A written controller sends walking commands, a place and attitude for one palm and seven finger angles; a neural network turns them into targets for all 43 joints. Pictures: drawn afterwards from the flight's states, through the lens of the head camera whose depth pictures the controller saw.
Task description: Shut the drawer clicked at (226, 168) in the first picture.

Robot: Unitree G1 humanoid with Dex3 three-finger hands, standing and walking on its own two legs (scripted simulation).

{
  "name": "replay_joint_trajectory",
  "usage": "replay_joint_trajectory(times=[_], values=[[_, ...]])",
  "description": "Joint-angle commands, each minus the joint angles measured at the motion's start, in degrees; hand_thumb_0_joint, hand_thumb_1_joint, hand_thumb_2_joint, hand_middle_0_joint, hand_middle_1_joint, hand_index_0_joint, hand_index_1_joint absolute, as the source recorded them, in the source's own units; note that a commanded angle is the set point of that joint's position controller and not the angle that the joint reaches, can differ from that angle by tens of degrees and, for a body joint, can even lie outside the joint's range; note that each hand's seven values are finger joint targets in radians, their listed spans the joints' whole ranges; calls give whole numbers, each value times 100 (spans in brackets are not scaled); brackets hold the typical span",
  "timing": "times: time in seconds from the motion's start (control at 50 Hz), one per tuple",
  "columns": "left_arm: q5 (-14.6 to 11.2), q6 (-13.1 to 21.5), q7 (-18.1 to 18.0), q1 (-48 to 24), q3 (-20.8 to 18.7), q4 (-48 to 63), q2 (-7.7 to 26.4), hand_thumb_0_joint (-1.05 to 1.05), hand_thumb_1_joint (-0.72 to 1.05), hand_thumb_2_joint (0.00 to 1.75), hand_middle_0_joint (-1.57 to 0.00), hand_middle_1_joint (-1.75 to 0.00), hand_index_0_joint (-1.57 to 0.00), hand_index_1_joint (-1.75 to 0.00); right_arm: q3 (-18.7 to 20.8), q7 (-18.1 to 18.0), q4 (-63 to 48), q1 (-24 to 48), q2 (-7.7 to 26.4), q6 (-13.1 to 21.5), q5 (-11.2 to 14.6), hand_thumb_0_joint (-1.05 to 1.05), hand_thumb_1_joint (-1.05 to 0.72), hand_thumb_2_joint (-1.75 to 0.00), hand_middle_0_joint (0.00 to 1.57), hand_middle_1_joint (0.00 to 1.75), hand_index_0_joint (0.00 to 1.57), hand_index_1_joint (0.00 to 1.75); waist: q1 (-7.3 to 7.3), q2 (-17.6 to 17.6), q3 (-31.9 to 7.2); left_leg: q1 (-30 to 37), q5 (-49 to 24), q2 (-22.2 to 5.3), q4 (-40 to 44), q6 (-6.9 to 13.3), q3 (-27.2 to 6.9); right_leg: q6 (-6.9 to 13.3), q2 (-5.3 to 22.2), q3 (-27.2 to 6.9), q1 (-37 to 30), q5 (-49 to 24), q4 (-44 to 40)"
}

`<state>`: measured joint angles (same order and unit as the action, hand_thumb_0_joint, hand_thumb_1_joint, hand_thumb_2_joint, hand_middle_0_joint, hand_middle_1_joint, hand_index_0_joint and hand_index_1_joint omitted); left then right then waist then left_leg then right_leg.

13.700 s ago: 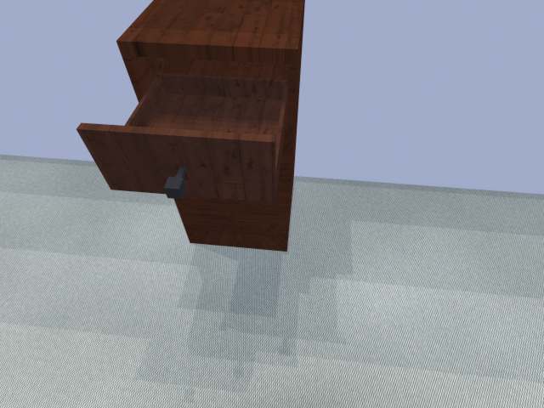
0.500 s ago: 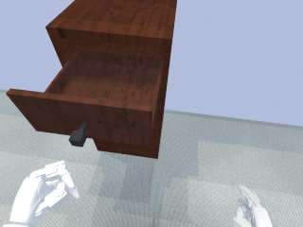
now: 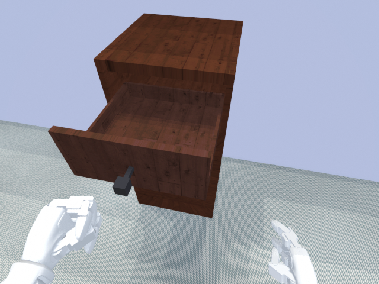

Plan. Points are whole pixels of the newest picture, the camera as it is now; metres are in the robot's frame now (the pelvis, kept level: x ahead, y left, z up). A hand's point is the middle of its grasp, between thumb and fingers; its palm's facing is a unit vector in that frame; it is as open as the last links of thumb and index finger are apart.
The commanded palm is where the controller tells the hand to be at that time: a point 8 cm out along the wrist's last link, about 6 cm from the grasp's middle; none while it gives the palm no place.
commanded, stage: raise the hand and make a fist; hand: left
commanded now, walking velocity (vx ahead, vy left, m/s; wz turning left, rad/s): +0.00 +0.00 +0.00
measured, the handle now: (125, 180) +0.34 +0.20 +0.02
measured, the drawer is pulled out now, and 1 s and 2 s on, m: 0.29 0.29 0.29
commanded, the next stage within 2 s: bring the fist close to the handle in 0.34 s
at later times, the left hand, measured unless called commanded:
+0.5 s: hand (94, 236) +0.17 +0.18 +0.11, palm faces +0.00 -0.99 -0.12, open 3.2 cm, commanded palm +0.13 +0.23 +0.11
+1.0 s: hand (109, 228) +0.20 +0.18 +0.06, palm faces -0.05 -1.00 -0.06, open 3.2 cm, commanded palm +0.18 +0.23 +0.06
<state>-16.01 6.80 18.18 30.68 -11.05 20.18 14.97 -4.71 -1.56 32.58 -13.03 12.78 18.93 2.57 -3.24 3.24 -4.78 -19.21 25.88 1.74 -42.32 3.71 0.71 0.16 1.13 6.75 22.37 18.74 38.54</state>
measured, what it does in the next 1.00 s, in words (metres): stands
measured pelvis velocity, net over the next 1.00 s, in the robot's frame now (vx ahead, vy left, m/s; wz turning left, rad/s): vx -0.02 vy -0.03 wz -0.01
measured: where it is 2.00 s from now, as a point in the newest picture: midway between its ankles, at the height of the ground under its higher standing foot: outside the picture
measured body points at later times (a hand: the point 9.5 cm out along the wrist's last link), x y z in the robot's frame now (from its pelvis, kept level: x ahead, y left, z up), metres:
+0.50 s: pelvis -0.01 -0.03 +0.00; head -0.02 -0.04 +0.45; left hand +0.16 +0.23 +0.12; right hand +0.18 -0.25 -0.05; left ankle -0.04 +0.07 -0.72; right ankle +0.01 -0.12 -0.72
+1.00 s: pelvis -0.02 -0.03 -0.01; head +0.01 -0.03 +0.44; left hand +0.20 +0.23 +0.06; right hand +0.15 -0.27 -0.08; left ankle -0.04 +0.07 -0.72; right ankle +0.01 -0.12 -0.72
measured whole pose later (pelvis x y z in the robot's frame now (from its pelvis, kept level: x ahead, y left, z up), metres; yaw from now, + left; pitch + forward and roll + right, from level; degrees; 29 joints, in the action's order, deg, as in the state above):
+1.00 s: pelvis -0.02 -0.03 -0.01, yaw -1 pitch +6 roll -1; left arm -17.8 15.9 22.6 18.2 -15.3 -3.4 15.5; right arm -1.8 -3.1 35.2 -14.6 16.2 19.7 1.7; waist 0.0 2.0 -3.4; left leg -25.7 25.2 0.6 -45.2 2.0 1.1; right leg 2.3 0.3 6.5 29.8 18.6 42.6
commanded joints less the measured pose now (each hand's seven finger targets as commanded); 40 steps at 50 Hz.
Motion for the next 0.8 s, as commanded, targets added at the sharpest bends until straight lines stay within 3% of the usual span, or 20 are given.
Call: replay_joint_trajectory(times=[0.0, 0.06, 0.08, 0.12, 0.18, 0.2, 0.28, 0.34, 0.38, 0.5, 0.56, 0.58, 0.68, 0.78], values=[[-50, 218, -33, -232, -258, 1051, 500, 0, 90, 90, -140, -160, -140, -160, 401, -66, -884, 588, 727, 430, 76, 0, -90, -90, 20, 30, 20, 30, 121, -112, -281, 8, -2386, -309, 952, -527, -569, 145, -170, -58, -457, -1279, -321], [13, 213, -105, -149, -326, 1218, 589, 0, 90, 90, -140, -160, -140, -160, 417, -61, -940, 607, 711, 420, 67, 0, -90, -90, 20, 30, 20, 30, 63, -62, -403, 38, -2358, -278, 982, -526, -520, 153, -154, -86, -553, -1290, -334], [9, 236, -169, -105, -545, 1234, 759, 0, 90, 90, -140, -160, -140, -160, 434, -65, -914, 657, 703, 410, 67, 0, -90, -90, 20, 30, 20, 30, 24, -78, -423, 16, -2350, -272, 974, -524, -497, 169, -158, -103, -626, -1301, -361], [-7, 295, -202, -3, -490, 1260, 645, 0, 90, 90, -140, -160, -140, -160, 421, -64, -946, 628, 667, 404, 69, 0, -90, -90, 20, 30, 20, 30, 19, -9, -378, -1, -2313, -258, 1003, -534, -458, 173, -158, -91, -624, -1278, -369], [-84, 411, -220, -118, -693, 1179, 797, 0, 90, 90, -140, -160, -140, -160, 431, -108, -887, 643, 708, 422, 73, 0, -90, -90, 20, 30, 20, 30, 34, -24, -311, -44, -2127, -242, 981, -493, -411, 183, -170, -163, -637, -1219, -451], [-106, 444, -192, -144, -607, 1147, 698, 0, 90, 90, -140, -160, -140, -160, 425, -112, -876, 622, 701, 439, 80, 0, -90, -90, 20, 30, 20, 30, 54, 116, -243, -42, -2073, -234, 988, -487, -388, 181, -162, -169, -604, -1194, -476], [-172, 494, -87, -296, -683, 867, 790, 0, 90, 90, -140, -160, -140, -160, 428, -168, -816, 659, 766, 540, 88, 0, -90, -90, 20, 30, 20, 30, 94, -87, -139, -127, -1695, -221, 981, -390, -390, 170, -149, -260, -553, -943, -601], [-219, 515, 11, -347, -829, 750, 913, 0, 90, 90, -140, -160, -140, -160, 436, -207, -799, 608, 771, 608, 104, 0, -90, -90, 20, 30, 20, 30, 86, -50, -258, -120, -1639, -184, 961, -351, -346, 165, -121, -342, -649, -923, -667], [-232, 501, 56, -558, -919, 603, 1013, 0, 90, 90, -140, -160, -140, -160, 419, -240, -739, 645, 799, 616, 105, 0, -90, -90, 20, 30, 20, 30, 108, -53, -140, -160, -1520, -189, 956, -314, -330, 163, -116, -401, -614, -794, -749], [-384, 573, 254, -1033, -965, -155, 973, 0, 90, 90, -140, -160, -140, -160, 418, -328, -608, 605, 866, 641, 95, 0, -90, -90, 20, 30, 20, 30, 205, -344, 83, -398, -1192, -137, 837, -240, -271, 101, -40, -675, -483, -258, -978], [-366, 683, 359, -1433, -956, -344, 1085, 0, 90, 90, -140, -160, -140, -160, 418, -337, -607, 572, 898, 665, 72, 0, -90, -90, 20, 30, 20, 30, 229, -130, -41, -453, -1108, -114, 736, -222, -240, 88, 26, -781, -483, -49, -978], [-353, 726, 364, -1590, -1069, -478, 1223, 0, 90, 90, -140, -160, -140, -160, 422, -346, -549, 550, 947, 639, 49, 0, -90, -90, 20, 30, 20, 30, 246, -268, -48, -507, -1131, -124, 689, -212, -244, 87, 21, -802, -481, -43, -959], [-403, 983, 491, -1743, -1306, -906, 1408, 0, 90, 90, -140, -160, -140, -160, 467, -315, -517, 494, 973, 591, 14, 0, -90, -90, 20, 30, 20, 30, 214, -229, -496, -645, -1403, -100, 481, -209, -205, 67, 98, -908, -709, -415, -790], [-421, 1112, 557, -1642, -1059, -1058, 1108, 0, 90, 90, -140, -160, -140, -160, 500, -249, -599, 458, 972, 567, -10, 0, -90, -90, 20, 30, 20, 30, 226, -155, -664, -685, -1673, -97, 404, -213, -201, 81, 69, -758, -637, -961, -508]])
